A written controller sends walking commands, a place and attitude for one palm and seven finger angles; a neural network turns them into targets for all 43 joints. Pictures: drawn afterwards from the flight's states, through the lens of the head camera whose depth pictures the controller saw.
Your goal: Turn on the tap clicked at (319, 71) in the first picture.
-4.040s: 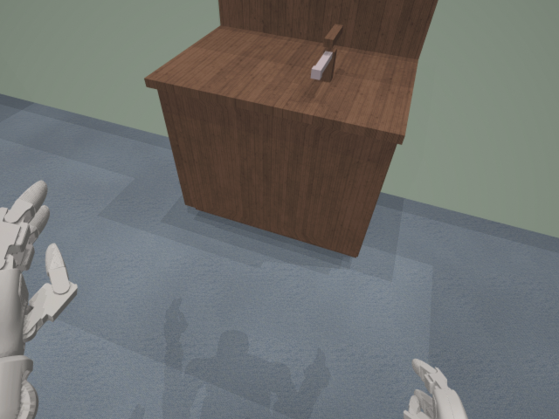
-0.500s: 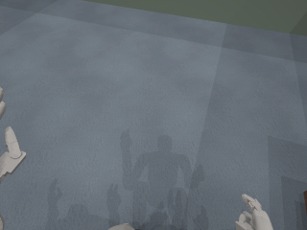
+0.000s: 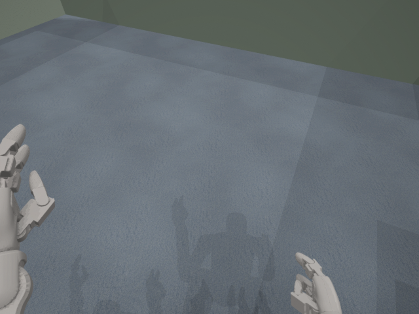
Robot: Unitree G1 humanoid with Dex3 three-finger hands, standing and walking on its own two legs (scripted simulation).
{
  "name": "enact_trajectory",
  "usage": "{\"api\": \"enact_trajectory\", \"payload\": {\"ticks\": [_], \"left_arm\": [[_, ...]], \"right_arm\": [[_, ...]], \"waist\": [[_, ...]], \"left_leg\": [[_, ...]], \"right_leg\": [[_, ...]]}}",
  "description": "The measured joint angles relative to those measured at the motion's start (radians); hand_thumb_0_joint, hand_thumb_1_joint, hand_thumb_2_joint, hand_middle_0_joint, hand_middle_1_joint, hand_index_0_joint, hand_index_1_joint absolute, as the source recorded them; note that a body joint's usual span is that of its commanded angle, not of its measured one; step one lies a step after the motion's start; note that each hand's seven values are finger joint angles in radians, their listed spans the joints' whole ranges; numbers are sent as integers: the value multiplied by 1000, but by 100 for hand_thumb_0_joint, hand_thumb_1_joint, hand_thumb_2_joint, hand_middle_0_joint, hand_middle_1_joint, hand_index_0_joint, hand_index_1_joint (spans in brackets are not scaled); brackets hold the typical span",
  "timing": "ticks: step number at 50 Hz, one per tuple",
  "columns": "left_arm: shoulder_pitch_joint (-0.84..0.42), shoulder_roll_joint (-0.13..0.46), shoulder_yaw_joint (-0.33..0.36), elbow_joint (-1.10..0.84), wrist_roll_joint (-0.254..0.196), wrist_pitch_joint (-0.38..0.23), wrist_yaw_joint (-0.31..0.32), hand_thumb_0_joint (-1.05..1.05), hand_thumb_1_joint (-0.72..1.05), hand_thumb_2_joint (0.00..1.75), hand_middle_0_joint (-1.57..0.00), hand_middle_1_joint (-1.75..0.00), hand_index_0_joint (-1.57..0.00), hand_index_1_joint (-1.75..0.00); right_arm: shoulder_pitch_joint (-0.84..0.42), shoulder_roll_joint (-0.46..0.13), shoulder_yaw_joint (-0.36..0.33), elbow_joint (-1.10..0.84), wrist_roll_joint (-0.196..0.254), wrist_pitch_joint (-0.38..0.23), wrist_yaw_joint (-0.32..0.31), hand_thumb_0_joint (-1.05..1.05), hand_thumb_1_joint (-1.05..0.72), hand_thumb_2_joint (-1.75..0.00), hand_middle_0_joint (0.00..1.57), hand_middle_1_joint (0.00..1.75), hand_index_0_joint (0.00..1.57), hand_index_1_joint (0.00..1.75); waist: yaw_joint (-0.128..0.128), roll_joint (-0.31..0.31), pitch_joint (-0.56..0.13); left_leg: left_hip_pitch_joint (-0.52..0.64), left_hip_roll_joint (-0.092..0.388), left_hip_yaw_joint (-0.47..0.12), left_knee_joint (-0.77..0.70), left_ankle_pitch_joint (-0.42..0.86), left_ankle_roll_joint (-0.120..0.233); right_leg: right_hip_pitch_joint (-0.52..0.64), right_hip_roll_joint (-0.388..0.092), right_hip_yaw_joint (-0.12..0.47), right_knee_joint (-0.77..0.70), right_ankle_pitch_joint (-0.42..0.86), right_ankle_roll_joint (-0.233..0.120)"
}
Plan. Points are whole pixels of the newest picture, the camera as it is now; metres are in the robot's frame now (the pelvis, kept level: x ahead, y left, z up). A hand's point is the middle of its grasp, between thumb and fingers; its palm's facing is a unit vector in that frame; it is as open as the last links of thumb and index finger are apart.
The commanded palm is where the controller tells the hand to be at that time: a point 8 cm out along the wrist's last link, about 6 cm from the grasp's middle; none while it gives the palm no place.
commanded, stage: turn to face it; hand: left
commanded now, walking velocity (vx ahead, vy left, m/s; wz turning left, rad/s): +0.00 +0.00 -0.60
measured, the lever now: out of the picture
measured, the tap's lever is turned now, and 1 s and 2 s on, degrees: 0 0 0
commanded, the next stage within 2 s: none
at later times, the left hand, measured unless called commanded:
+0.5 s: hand (126, 200) +0.22 +0.16 +0.18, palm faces +0.17 -0.90 -0.40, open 7.4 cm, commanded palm +0.18 +0.21 +0.18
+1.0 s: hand (232, 241) +0.19 +0.00 +0.16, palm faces -0.25 -0.82 -0.52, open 7.4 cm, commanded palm +0.16 +0.10 +0.18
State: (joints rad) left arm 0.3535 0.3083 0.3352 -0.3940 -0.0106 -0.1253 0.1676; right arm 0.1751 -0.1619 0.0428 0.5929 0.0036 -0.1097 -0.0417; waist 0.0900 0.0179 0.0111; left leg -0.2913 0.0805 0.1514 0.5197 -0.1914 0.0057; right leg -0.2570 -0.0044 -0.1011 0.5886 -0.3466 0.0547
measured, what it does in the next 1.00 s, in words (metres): walks backwards, turning right: right foot, then left foot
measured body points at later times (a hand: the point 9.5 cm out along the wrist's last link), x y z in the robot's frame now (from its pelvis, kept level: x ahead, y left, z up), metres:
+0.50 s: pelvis -0.05 -0.01 +0.00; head -0.02 -0.02 +0.45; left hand +0.20 +0.20 +0.20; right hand +0.04 -0.30 -0.09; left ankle -0.03 +0.13 -0.72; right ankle +0.01 -0.09 -0.73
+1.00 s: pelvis -0.13 -0.04 +0.00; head -0.07 -0.10 +0.44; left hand +0.20 +0.05 +0.19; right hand -0.13 -0.33 -0.12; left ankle -0.07 +0.11 -0.66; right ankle -0.15 -0.12 -0.73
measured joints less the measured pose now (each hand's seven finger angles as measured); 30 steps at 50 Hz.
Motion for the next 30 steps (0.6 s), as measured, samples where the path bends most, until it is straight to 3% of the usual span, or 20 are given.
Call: {"api": "enact_trajectory", "payload": {"ticks": [2, 5, 8, 12, 17, 25, 27, 28, 30], "left_arm": [[-28, -3, -23, -20, 6, 4, -6, 2, 90, 90, -20, -30, -20, -30], [-18, 4, -53, -89, -5, -12, -15, 2, 90, 89, -21, -30, -20, -30], [67, 35, -27, -152, -23, -55, -25, 2, 89, 89, -21, -30, -21, -31], [166, 101, 42, -149, -37, -96, -34, 2, 89, 89, -22, -30, -21, -31], [185, 117, 80, -106, -48, -89, -25, 1, 89, 89, -22, -30, -21, -31], [131, 54, 10, -148, -33, -63, -19, 2, 89, 89, -21, -30, -21, -31], [117, 65, 10, -163, -29, -72, -27, 2, 89, 89, -21, -30, -21, -31], [109, 72, 16, -163, -25, -79, -32, 2, 89, 89, -21, -30, -21, -31], [102, 87, 37, -151, -12, -84, -35, 2, 89, 89, -22, -30, -21, -31]], "right_arm": [[-18, -16, -6, -10, 1, 1, 7, 1, -90, -90, 20, 30, 20, 30], [-31, -35, -19, -5, 1, 21, 14, 1, -90, -90, 20, 30, 20, 30], [-25, -52, -34, -18, 0, 53, 14, 1, -90, -90, 20, 30, 20, 30], [6, -78, -68, -29, 2, 94, 4, 1, -90, -90, 20, 30, 20, 30], [46, -109, -90, -14, 10, 124, -1, 1, -90, -90, 20, 30, 19, 30], [48, -93, -65, -24, 9, 144, 13, 1, -91, -90, 20, 30, 19, 30], [35, -75, -57, -37, 1, 143, 15, 1, -90, -90, 20, 30, 19, 30], [26, -62, -53, -43, -3, 142, 15, 1, -90, -90, 20, 30, 19, 30], [13, -31, -45, -53, -3, 134, 15, 1, -90, -90, 20, 30, 19, 30]], "waist": [[-12, 10, 23], [-45, -7, 36], [-86, -27, 27], [-125, -23, 10], [-108, -22, 5], [-68, -56, 3], [-69, -69, 5], [-63, -78, 15], [-46, -85, 27]], "left_leg": [[-45, 30, -3, 100, -76, -21], [-130, -7, -83, 331, -245, -58], [-179, -38, -119, 503, -223, -86], [-175, -40, -132, 492, -197, -101], [-125, -43, -133, 359, -219, -90], [15, -66, -113, 54, -214, -52], [50, -63, -94, -38, -113, -36], [52, -61, -77, -39, -55, -29], [59, -47, -37, -14, -65, -26]], "right_leg": [[0, 28, 1, -26, 83, -70], [-34, 47, 26, -2, 78, -139], [-45, 61, 73, -45, 111, -149], [-51, 81, 113, -102, 158, -155], [-69, 102, 160, -140, 203, -156], [-121, 126, 225, -139, 255, -135], [-152, 134, 236, -97, 247, -121], [-174, 135, 240, -45, 184, -104], [-238, 121, 201, 168, 28, -61]]}}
